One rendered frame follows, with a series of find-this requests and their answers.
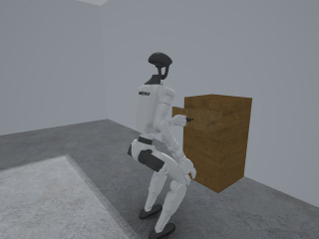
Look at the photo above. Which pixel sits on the right robot upper arm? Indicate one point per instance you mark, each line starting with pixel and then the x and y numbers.
pixel 166 95

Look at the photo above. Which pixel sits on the right robot forearm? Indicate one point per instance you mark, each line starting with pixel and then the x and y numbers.
pixel 172 145

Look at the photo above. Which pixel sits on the drawer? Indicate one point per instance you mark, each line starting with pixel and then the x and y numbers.
pixel 204 120

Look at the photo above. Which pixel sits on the cabinet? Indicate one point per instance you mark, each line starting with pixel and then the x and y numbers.
pixel 219 156

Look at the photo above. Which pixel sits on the left robot forearm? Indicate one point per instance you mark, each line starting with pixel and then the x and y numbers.
pixel 170 121

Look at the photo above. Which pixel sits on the left robot hand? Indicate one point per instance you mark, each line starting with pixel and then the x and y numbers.
pixel 179 120

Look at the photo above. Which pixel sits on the humanoid robot torso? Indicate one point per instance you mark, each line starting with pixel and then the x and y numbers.
pixel 146 112

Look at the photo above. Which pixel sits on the left robot shin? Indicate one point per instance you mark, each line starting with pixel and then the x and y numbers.
pixel 155 188

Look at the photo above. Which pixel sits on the right robot hand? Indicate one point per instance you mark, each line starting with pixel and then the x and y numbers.
pixel 185 167

